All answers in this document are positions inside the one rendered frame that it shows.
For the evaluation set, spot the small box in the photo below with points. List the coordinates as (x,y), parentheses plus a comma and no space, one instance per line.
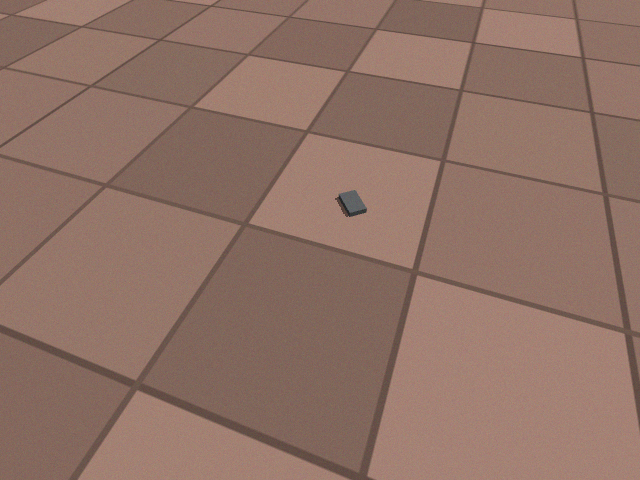
(352,203)

